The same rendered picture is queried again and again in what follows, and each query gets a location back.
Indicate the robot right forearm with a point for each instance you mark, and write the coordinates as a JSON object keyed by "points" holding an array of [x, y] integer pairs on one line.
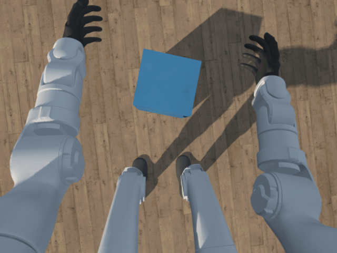
{"points": [[279, 149]]}

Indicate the robot left forearm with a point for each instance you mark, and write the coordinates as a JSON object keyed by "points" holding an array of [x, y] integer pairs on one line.
{"points": [[59, 93]]}

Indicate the carton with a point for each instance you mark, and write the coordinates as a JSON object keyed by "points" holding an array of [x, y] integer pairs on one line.
{"points": [[166, 84]]}

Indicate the robot right shin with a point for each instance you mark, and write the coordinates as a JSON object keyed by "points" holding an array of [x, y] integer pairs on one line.
{"points": [[194, 167]]}

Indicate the robot left hand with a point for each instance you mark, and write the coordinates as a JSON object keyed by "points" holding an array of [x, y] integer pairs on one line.
{"points": [[74, 27]]}

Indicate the robot left upper arm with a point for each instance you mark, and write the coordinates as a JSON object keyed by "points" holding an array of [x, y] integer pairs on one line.
{"points": [[43, 168]]}

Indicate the robot right upper arm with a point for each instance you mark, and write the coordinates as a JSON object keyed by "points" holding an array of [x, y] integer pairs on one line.
{"points": [[291, 206]]}

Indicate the left robot foot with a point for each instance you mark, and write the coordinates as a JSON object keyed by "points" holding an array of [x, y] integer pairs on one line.
{"points": [[141, 164]]}

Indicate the robot right hand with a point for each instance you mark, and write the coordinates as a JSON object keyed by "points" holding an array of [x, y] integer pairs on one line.
{"points": [[268, 63]]}

